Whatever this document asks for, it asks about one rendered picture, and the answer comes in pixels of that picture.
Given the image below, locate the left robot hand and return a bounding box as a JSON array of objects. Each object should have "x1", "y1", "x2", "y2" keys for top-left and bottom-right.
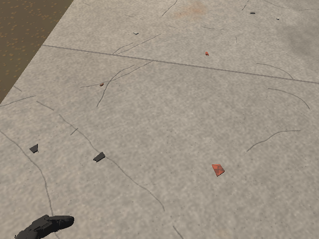
[{"x1": 14, "y1": 214, "x2": 75, "y2": 239}]

